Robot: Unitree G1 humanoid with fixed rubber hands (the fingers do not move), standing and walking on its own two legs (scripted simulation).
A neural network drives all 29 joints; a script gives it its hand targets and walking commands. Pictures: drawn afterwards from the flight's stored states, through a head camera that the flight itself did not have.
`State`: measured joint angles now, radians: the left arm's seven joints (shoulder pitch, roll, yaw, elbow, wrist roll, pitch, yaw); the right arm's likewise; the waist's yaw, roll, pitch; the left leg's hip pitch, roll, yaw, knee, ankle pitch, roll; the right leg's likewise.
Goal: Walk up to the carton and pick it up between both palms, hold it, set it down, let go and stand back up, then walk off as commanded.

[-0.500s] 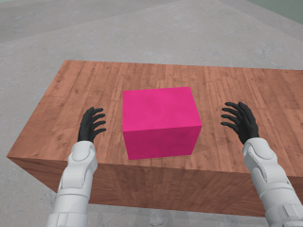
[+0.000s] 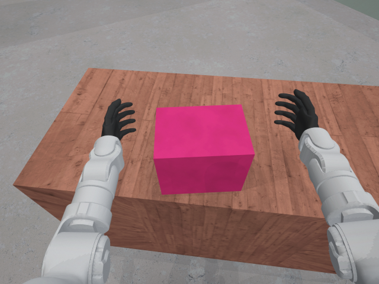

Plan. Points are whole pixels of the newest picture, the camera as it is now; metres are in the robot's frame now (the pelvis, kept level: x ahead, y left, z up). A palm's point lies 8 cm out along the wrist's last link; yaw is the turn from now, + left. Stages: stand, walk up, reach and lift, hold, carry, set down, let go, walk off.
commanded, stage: reach and lift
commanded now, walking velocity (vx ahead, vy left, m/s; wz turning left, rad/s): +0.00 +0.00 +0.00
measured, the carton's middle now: (200, 151) +0.45 +0.04 -0.04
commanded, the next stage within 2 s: none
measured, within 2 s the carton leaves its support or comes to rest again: neither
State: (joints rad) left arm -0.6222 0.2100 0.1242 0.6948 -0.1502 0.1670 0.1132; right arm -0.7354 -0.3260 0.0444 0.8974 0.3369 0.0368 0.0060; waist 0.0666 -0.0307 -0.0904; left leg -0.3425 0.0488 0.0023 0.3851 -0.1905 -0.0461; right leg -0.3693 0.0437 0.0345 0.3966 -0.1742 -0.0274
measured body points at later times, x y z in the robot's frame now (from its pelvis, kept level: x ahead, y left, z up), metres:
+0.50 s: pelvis +0.00 +0.00 -0.01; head +0.06 +0.01 +0.43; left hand +0.42 +0.23 +0.04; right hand +0.47 -0.17 +0.07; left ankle -0.01 +0.15 -0.74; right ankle +0.01 -0.10 -0.74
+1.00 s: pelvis -0.02 +0.00 -0.05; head +0.09 -0.01 +0.39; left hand +0.41 +0.23 -0.01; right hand +0.47 -0.15 +0.00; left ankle -0.01 +0.15 -0.74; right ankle +0.01 -0.10 -0.74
